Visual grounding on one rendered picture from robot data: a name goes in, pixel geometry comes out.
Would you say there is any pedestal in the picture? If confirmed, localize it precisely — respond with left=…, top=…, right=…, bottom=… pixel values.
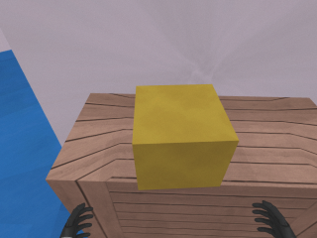
left=46, top=93, right=317, bottom=238

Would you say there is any robot right hand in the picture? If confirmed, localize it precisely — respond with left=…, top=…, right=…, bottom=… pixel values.
left=252, top=200, right=297, bottom=238

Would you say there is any robot left hand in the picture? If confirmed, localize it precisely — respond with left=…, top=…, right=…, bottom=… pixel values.
left=59, top=202, right=94, bottom=238

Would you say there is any carton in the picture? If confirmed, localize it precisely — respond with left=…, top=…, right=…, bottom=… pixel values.
left=132, top=84, right=240, bottom=190

